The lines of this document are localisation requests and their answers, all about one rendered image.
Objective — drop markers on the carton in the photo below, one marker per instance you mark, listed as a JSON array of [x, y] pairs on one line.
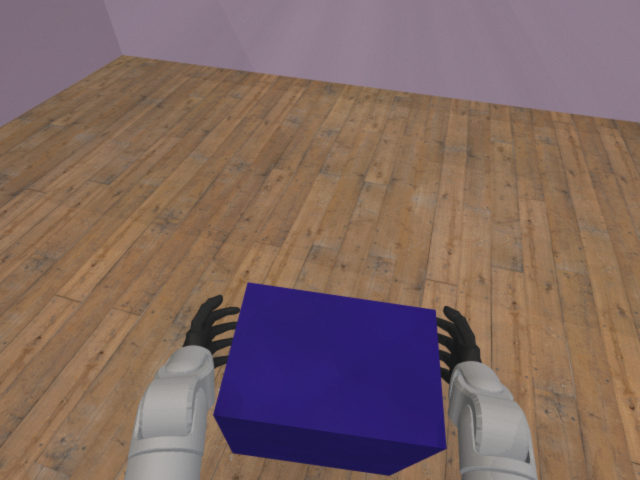
[[332, 381]]

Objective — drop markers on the left robot hand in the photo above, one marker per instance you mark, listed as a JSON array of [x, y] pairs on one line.
[[202, 332]]

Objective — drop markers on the right robot hand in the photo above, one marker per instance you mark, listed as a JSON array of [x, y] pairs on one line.
[[462, 345]]

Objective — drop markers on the robot left forearm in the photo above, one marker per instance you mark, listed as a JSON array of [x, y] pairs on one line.
[[169, 431]]

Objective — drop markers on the robot right forearm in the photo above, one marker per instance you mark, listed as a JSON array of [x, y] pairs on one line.
[[494, 437]]

